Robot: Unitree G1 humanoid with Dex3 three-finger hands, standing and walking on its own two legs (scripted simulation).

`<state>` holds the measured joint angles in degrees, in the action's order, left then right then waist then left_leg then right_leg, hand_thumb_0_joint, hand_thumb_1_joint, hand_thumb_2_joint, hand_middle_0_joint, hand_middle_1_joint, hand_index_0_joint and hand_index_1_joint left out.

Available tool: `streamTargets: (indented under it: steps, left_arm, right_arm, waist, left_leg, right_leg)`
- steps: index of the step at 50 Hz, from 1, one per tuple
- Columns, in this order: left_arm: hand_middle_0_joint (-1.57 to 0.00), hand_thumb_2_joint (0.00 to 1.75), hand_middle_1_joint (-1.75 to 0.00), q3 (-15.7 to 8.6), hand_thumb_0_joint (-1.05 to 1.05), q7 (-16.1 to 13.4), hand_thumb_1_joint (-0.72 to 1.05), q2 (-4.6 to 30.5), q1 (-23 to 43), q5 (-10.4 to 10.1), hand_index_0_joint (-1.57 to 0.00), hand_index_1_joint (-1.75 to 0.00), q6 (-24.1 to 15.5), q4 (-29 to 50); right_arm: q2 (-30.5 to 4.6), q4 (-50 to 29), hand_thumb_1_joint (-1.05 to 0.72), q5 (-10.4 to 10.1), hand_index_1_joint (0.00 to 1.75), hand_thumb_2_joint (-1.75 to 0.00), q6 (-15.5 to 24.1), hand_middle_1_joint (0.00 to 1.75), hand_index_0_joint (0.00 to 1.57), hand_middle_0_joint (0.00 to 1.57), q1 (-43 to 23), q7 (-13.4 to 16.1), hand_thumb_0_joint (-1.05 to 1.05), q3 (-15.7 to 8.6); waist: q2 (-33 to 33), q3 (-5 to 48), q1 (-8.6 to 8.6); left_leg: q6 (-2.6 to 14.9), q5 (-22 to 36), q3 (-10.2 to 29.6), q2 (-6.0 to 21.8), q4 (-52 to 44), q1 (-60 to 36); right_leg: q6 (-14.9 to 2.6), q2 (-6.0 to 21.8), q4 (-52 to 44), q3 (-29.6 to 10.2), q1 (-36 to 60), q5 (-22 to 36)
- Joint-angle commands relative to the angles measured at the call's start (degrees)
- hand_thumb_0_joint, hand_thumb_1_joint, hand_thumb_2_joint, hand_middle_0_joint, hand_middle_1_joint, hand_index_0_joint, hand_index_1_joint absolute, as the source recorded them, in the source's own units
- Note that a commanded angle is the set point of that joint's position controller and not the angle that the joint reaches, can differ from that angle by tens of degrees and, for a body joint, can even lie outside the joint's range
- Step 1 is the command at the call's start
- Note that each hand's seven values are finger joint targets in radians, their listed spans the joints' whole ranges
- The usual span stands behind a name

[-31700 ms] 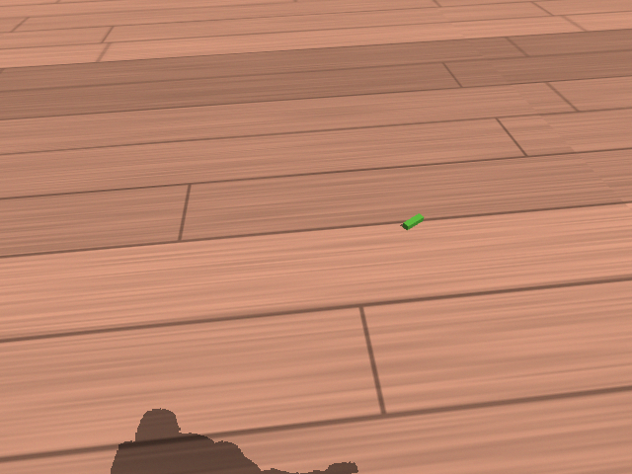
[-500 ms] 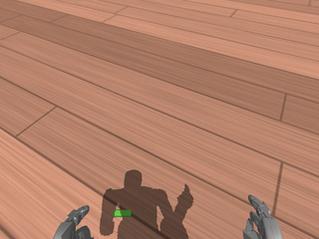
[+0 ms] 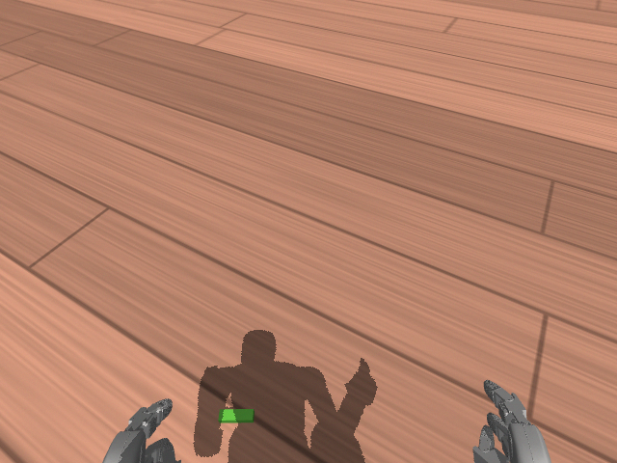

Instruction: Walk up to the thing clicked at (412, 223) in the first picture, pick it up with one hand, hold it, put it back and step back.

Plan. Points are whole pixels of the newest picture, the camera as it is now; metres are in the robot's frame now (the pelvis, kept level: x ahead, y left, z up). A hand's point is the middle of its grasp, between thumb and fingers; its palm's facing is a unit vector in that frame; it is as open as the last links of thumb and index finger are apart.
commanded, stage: home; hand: left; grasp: from above
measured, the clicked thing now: (236, 415) +0.41 +0.23 -0.70
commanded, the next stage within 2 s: stand in 0.26 s
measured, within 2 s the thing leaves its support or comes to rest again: neither
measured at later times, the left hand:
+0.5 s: hand out of the picture +0.15 +0.21 -0.08, palm faces +0.01 -0.95 -0.31, open 7.4 cm
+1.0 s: hand out of the picture +0.03 +0.24 -0.10, palm faces +0.05 -0.95 -0.31, open 7.4 cm
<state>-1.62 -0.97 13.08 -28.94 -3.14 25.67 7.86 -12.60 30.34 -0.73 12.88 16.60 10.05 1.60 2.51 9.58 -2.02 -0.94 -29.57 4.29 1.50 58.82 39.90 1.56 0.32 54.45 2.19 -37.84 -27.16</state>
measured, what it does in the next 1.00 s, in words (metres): rises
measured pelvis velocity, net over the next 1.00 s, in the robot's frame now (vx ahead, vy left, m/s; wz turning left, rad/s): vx -0.01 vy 0.01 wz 0.02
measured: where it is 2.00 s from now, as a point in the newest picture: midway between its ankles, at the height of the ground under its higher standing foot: outside the picture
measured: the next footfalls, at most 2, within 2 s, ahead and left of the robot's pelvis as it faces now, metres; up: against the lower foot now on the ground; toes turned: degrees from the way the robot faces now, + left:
none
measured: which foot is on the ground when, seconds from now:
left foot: down 0.00-1.00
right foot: down 0.00-1.00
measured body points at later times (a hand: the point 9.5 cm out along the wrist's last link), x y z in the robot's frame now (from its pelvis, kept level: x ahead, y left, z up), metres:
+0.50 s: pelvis -0.01 +0.00 +0.02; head +0.02 +0.01 +0.47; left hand +0.15 +0.25 -0.06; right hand +0.14 -0.26 -0.09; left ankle +0.00 +0.12 -0.68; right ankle +0.00 -0.14 -0.68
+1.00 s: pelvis -0.01 +0.01 +0.06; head -0.01 +0.01 +0.51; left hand +0.03 +0.29 -0.08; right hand +0.07 -0.26 -0.08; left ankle +0.00 +0.12 -0.68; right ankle +0.00 -0.14 -0.68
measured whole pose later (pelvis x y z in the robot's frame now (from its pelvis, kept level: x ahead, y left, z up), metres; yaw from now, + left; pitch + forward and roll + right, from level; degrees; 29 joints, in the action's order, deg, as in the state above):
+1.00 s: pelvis -0.01 +0.01 +0.06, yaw +1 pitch -4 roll +0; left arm -2.0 -1.9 15.8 -11.3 1.9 0.9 -61.3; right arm -15.3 60.9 1.4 -0.1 9.8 1.7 -2.1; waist 0.1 -4.0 1.6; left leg 0.3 -14.3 2.5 -1.1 26.8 8.5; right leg 2.6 3.3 25.4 1.1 -7.7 -13.6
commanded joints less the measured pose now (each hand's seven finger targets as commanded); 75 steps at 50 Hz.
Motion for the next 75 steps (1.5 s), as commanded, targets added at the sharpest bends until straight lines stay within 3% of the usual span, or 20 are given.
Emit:
streamTargets:
  steps: [1,8,17,18,19,20,21,22,23,30,34,36,39,42,45,51,54,60,65,75]
  left_arm:
    - [-0.2,0.9,-0.3,-3.5,0.0,-0.6,0.9,6.0,0.6,0.3,-0.2,-0.3,-2.5,10.8]
    - [-0.2,0.9,-0.3,-4.0,0.0,-0.6,0.9,6.3,1.2,0.2,-0.2,-0.3,-2.6,10.2]
    - [-0.2,0.9,-0.3,-3.4,0.0,-0.6,0.9,6.0,1.2,0.1,-0.2,-0.3,-2.7,10.3]
    - [-0.2,0.9,-0.3,-3.3,0.0,-2.7,0.9,10.9,18.2,7.1,-0.2,-0.3,-14.8,-9.8]
    - [-0.2,0.9,-0.3,-4.5,0.0,-2.4,0.9,11.9,13.5,7.4,-0.2,-0.3,-18.5,-19.6]
    - [-0.2,0.9,-0.3,-4.3,0.0,-2.1,0.9,12.0,12.5,7.0,-0.2,-0.3,-20.4,-21.3]
    - [-0.2,0.9,-0.3,-3.5,0.0,-2.0,0.9,12.9,12.4,7.5,-0.2,-0.3,-21.9,-24.3]
    - [-0.2,0.9,-0.3,-3.4,0.0,-1.6,0.9,12.7,14.4,7.3,-0.2,-0.3,-22.7,-26.5]
    - [-0.2,0.9,-0.3,-3.6,0.0,-1.5,0.9,12.2,15.9,6.8,-0.2,-0.3,-22.7,-29.4]
    - [-0.2,0.9,-0.3,-3.8,0.0,-1.4,0.9,11.3,19.2,5.9,-0.2,-0.3,-25.2,-45.0]
    - [-0.2,0.9,-0.3,-3.7,0.0,-1.3,0.9,10.9,18.7,5.4,-0.2,-0.3,-25.8,-51.8]
    - [-0.2,0.9,-0.3,-3.6,0.0,-1.4,0.9,11.3,18.4,5.4,-0.2,-0.3,-26.0,-54.7]
    - [-0.2,0.9,-0.3,-3.6,0.0,-1.7,0.9,12.7,18.3,5.2,-0.2,-0.3,-26.3,-58.6]
    - [-0.2,0.9,-0.3,-3.0,0.0,-1.8,0.9,12.6,19.0,4.8,-0.2,-0.3,-26.1,-61.5]
    - [-0.2,0.9,-0.3,-2.7,0.0,-1.8,0.9,12.7,19.0,4.9,-0.2,-0.3,-26.2,-63.9]
    - [-0.2,0.9,-0.3,-2.3,0.0,-1.8,0.9,12.9,19.6,5.1,-0.2,-0.3,-26.0,-67.5]
    - [-0.2,0.9,-0.3,-2.4,0.0,-1.4,0.9,13.4,20.4,4.9,-0.2,-0.3,-26.1,-68.2]
    - [-0.2,0.9,-0.3,-2.3,0.0,-1.3,0.9,13.8,20.6,5.1,-0.2,-0.3,-26.5,-69.6]
    - [-0.2,0.9,-0.3,-2.3,0.0,-1.0,0.9,14.3,21.2,4.7,-0.2,-0.3,-26.3,-70.1]
    - [-0.2,0.9,-0.3,-2.2,0.0,-0.9,0.9,15.4,22.6,4.4,-0.2,-0.3,-26.9,-70.3]
  right_arm:
    - [-7.4,-9.0,-0.9,0.3,0.3,-0.9,3.4,0.3,0.2,0.2,-3.3,0.7,0.0,-3.2]
    - [-7.5,-8.9,-0.9,0.2,0.3,-0.9,3.3,0.3,0.2,0.2,-3.7,0.8,0.0,-3.3]
    - [-7.4,-9.5,-0.9,0.2,0.3,-0.9,3.4,0.3,0.2,0.2,-4.0,0.8,0.0,-3.3]
    - [-13.0,4.8,-0.9,7.4,0.3,-0.9,-3.0,0.3,0.2,0.2,-7.2,-2.6,0.0,-5.0]
    - [-13.3,5.4,-0.9,7.1,0.3,-0.9,-5.1,0.3,0.2,0.2,-7.0,-4.1,0.0,-5.9]
    - [-14.0,3.8,-0.9,7.6,0.3,-0.9,-6.2,0.3,0.2,0.2,-6.9,-4.9,0.0,-6.3]
    - [-13.6,4.9,-0.9,6.9,0.3,-0.9,-6.8,0.3,0.2,0.2,-7.2,-5.9,0.0,-6.2]
    - [-12.6,6.9,-0.9,5.4,0.3,-0.9,-6.9,0.3,0.2,0.2,-6.2,-6.9,0.0,-6.1]
    - [-11.9,8.3,-0.9,4.2,0.3,-0.9,-7.3,0.3,0.2,0.2,-6.3,-7.7,0.0,-6.0]
    - [-12.6,14.6,-0.9,4.0,0.3,-0.9,-9.3,0.3,0.2,0.2,-7.7,-8.9,0.0,-6.7]
    - [-13.2,17.6,-0.9,3.7,0.3,-0.9,-9.8,0.3,0.2,0.2,-8.3,-8.5,0.0,-6.6]
    - [-13.2,19.4,-0.9,3.4,0.3,-0.9,-10.0,0.3,0.2,0.2,-8.0,-8.2,0.0,-6.6]
    - [-13.3,22.0,-0.9,2.9,0.3,-0.9,-10.5,0.3,0.2,0.2,-7.5,-7.8,0.0,-6.6]
    - [-13.7,24.5,-0.9,2.6,0.3,-0.9,-11.1,0.3,0.2,0.2,-7.0,-7.6,0.0,-6.4]
    - [-13.8,26.0,-0.9,2.3,0.3,-0.9,-11.3,0.3,0.2,0.2,-7.6,-7.5,0.0,-6.2]
    - [-14.0,28.2,-0.9,2.3,0.3,-0.9,-12.0,0.3,0.2,0.2,-9.5,-7.8,0.0,-6.1]
    - [-14.1,29.1,-0.9,2.3,0.3,-0.9,-11.9,0.3,0.2,0.2,-8.4,-8.0,0.0,-5.9]
    - [-14.3,29.5,-0.9,2.1,0.3,-0.9,-11.7,0.3,0.2,0.2,-9.7,-8.3,0.0,-5.9]
    - [-15.1,30.2,-0.9,2.2,0.3,-0.9,-11.8,0.3,0.2,0.2,-9.7,-8.4,0.0,-5.7]
    - [-15.2,30.9,-0.9,2.0,0.3,-0.9,-11.9,0.3,0.2,0.2,-9.1,-8.7,0.0,-5.1]
  waist:
    - [0.6,5.0,-0.48]
    - [0.0,2.7,-0.38]
    - [-1.0,3.7,-0.77]
    - [-5.1,-9.0,4.1]
    - [-6.6,-3.1,3.33]
    - [-6.4,-3.2,2.51]
    - [-5.3,-2.6,3.26]
    - [-3.5,-1.3,2.84]
    - [-4.3,-1.5,3.22]
    - [-0.7,-6.3,3.66]
    - [0.6,-7.6,3.87]
    - [-0.7,-6.2,3.77]
    - [-2.8,-6.9,3.12]
    - [-1.9,-9.0,2.76]
    - [-2.0,-8.7,2.92]
    - [-1.6,-13.1,3.15]
    - [-0.3,-13.8,2.83]
    - [-1.9,-12.7,2.87]
    - [-0.9,-13.3,2.91]
    - [-2.1,-12.3,2.23]
  left_leg:
    - [1.26,16.5,-1.6,-1.1,-9.5,-5.8]
    - [1.44,11.9,-1.5,-1.1,-10.4,-4.4]
    - [1.71,12.3,-1.9,-1.3,-9.5,-4.0]
    - [3.88,21.9,-0.1,-0.3,-13.4,-4.1]
    - [4.46,23.1,-1.8,-0.4,-13.7,-9.2]
    - [4.49,22.5,-0.6,-0.6,-13.7,-12.0]
    - [4.35,22.1,0.2,-0.8,-14.4,-12.6]
    - [4.19,21.8,-0.3,-0.7,-16.1,-15.0]
    - [4.01,20.5,-0.8,-1.0,-17.3,-16.7]
    - [4.77,14.3,3.5,0.9,-26.4,-19.6]
    - [4.41,17.5,5.4,2.4,-31.7,-22.4]
    - [3.91,25.4,4.4,2.4,-31.0,-26.1]
    - [3.34,29.9,3.2,2.1,-31.6,-29.3]
    - [3.04,27.0,3.1,2.4,-34.7,-29.8]
    - [2.85,29.8,3.0,2.9,-35.8,-31.9]
    - [2.29,20.1,3.7,2.9,-40.8,-29.9]
    - [2.42,16.8,4.0,3.2,-42.8,-28.6]
    - [2.17,20.5,3.7,3.2,-42.4,-31.0]
    - [2.17,15.3,4.2,3.6,-44.1,-29.4]
    - [2.18,19.8,2.5,3.6,-42.0,-31.2]
  right_leg:
    - [-1.57,-1.4,-7.5,1.8,3.8,13.4]
    - [-1.5,-1.5,-8.4,1.9,2.9,9.4]
    - [-1.34,-1.4,-8.5,1.6,3.2,10.2]
    - [-3.58,3.6,-11.6,-2.9,14.9,10.6]
    - [-5.79,4.3,-12.4,-6.6,16.3,11.4]
    - [-6.65,4.1,-14.3,-8.3,13.0,12.1]
    - [-6.42,4.7,-14.0,-8.0,16.9,14.2]
    - [-6.01,5.7,-13.2,-8.7,18.0,17.2]
    - [-5.4,5.5,-14.1,-7.8,17.8,15.1]
    - [-3.08,4.3,-20.0,-5.1,19.9,10.2]
    - [-2.58,3.7,-22.3,-3.7,23.7,14.3]
    - [-2.8,4.7,-24.1,-4.1,25.8,19.5]
    - [-3.0,5.8,-27.3,-4.5,27.9,24.2]
    - [-2.58,5.9,-30.1,-4.4,28.8,21.8]
    - [-2.15,6.1,-31.6,-4.1,30.9,23.6]
    - [-1.63,5.6,-35.4,-3.6,30.9,15.5]
    - [-1.73,5.8,-35.5,-3.9,31.9,15.9]
    - [-1.72,6.2,-37.1,-4.1,31.3,15.8]
    - [-1.81,5.9,-37.0,-4.3,31.4,14.8]
    - [-2.1,6.7,-38.7,-5.7,31.5,15.1]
